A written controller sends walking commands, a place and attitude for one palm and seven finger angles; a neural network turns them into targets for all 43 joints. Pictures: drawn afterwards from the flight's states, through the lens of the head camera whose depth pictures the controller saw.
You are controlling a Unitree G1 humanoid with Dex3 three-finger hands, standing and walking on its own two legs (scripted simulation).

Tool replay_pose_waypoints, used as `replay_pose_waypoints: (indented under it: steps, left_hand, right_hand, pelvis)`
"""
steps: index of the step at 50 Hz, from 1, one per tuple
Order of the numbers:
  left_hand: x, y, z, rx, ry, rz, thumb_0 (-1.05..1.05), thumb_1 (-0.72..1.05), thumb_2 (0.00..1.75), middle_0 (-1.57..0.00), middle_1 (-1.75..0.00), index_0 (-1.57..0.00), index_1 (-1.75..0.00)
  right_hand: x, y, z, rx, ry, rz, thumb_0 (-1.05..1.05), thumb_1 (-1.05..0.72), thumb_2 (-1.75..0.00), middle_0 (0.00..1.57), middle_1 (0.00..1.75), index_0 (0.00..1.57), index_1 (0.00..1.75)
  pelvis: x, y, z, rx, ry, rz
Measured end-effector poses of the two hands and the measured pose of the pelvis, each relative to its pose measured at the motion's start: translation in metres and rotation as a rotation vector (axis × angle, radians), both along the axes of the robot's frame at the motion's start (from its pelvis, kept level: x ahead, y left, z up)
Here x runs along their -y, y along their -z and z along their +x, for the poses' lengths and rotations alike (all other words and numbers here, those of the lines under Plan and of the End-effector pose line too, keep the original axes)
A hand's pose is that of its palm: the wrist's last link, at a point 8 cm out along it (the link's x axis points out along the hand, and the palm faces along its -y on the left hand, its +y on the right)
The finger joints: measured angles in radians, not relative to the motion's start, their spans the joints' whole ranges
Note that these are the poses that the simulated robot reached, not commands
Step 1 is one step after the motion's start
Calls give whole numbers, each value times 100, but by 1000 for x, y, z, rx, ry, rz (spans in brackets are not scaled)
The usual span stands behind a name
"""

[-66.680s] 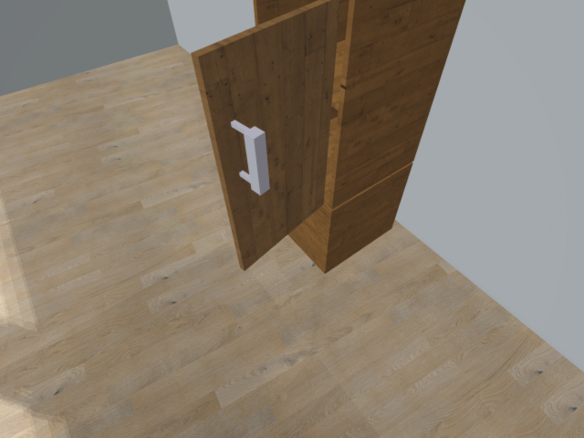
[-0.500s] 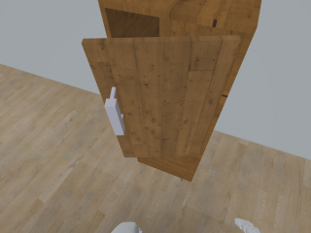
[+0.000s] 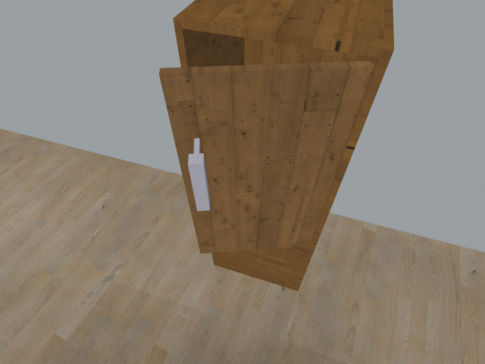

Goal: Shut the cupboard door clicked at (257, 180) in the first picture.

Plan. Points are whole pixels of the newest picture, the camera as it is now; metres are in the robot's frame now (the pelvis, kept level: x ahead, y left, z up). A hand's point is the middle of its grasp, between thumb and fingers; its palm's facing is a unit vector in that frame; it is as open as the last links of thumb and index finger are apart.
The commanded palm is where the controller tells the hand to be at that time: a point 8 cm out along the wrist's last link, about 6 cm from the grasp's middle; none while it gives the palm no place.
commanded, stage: come to a stop and stand still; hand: left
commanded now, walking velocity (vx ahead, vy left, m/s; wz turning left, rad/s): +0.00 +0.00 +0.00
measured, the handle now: (200, 175) +0.45 +0.11 +0.04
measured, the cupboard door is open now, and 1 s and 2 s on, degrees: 22 22 22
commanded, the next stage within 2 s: look again from close up in 0.22 s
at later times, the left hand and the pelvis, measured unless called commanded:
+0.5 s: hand out of the picture +0.00 +0.20 -0.17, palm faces +0.04 -0.97 -0.25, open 7.3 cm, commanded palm none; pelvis -0.02 +0.00 -0.01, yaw +2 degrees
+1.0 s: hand out of the picture +0.01 +0.23 -0.16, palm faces +0.01 -0.96 -0.30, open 7.4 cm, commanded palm none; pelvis -0.04 +0.00 +0.00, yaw +2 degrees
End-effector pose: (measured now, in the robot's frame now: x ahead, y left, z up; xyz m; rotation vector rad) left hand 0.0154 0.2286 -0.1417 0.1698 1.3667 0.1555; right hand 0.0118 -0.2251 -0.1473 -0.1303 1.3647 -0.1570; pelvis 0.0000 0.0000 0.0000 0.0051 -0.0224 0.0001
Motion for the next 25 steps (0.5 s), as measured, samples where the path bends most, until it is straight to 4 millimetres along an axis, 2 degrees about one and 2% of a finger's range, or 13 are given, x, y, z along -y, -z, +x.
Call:
replay_pose_waypoints:
  steps: [9, 16, 20, 25]
  left_hand:
    - [7, 6, -12, 0, -4, -30, 1, 92, 90, -20, -30, -20, -30]
    - [14, 8, -33, -49, -19, -54, 0, 92, 90, -20, -30, -20, -30]
    - [7, 6, -36, -23, 2, -35, 0, 91, 90, -20, -30, -21, -30]
    - [-14, -1, -28, 61, -16, 37, 0, 90, 90, -20, -30, -21, -30]
  right_hand:
    - [-4, -7, -42, -77, 19, -7, 0, -91, -90, 20, 30, 20, 30]
    - [-8, -8, -56, -110, 27, -8, 0, -91, -90, 20, 30, 20, 30]
    - [-2, -5, -46, -55, -6, -11, 0, -91, -90, 20, 30, 20, 30]
    - [12, 2, -12, 64, -34, -37, 1, -91, -90, 20, 30, 21, 30]
  pelvis:
    - [2, -2, -8, 10, 1, -3]
    - [0, -3, -10, 5, -2, -3]
    - [-2, 1, -15, 2, -31, -6]
    - [-4, 6, -17, 18, -39, -11]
